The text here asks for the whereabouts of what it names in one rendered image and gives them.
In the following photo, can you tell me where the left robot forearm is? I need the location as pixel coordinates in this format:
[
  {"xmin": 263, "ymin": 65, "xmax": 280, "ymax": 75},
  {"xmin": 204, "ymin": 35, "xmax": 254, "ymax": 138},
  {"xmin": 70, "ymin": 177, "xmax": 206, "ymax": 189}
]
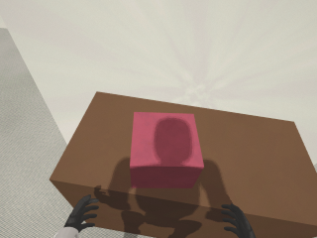
[{"xmin": 53, "ymin": 226, "xmax": 79, "ymax": 238}]

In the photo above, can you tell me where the pedestal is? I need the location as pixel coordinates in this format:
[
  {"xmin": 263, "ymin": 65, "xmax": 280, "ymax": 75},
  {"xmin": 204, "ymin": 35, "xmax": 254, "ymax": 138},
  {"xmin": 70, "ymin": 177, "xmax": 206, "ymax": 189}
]
[{"xmin": 50, "ymin": 91, "xmax": 317, "ymax": 238}]

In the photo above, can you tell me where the left robot hand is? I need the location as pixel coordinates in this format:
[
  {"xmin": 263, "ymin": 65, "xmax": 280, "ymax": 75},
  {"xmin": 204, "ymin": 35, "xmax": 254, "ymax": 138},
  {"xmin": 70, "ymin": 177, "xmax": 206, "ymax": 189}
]
[{"xmin": 63, "ymin": 194, "xmax": 99, "ymax": 233}]

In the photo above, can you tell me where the carton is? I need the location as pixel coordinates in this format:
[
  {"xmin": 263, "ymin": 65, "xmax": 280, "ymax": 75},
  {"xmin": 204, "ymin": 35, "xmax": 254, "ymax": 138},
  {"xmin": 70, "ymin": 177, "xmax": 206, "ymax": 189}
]
[{"xmin": 130, "ymin": 112, "xmax": 204, "ymax": 188}]

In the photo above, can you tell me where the right robot hand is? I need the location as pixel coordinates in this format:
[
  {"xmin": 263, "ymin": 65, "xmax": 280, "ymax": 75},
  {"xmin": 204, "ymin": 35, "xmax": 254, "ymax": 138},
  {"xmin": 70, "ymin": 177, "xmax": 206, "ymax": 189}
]
[{"xmin": 221, "ymin": 203, "xmax": 257, "ymax": 238}]

